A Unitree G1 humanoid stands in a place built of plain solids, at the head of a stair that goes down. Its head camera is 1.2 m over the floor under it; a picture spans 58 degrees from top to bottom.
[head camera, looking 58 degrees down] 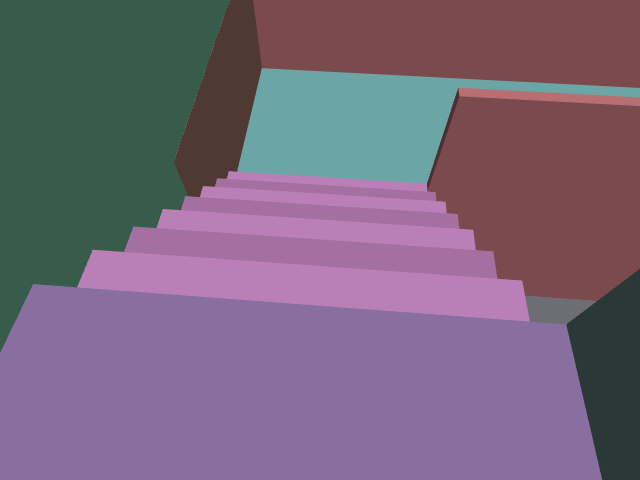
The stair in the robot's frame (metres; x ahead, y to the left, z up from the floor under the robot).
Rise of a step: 0.21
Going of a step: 0.25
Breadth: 1.60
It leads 5 degrees to the right of straight ahead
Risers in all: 8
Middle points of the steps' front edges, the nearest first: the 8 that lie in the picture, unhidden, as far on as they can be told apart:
0.53 0.08 0.00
0.77 0.06 -0.21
1.02 0.04 -0.42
1.27 0.02 -0.63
1.52 0.00 -0.84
1.77 -0.02 -1.05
2.02 -0.04 -1.26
2.26 -0.06 -1.48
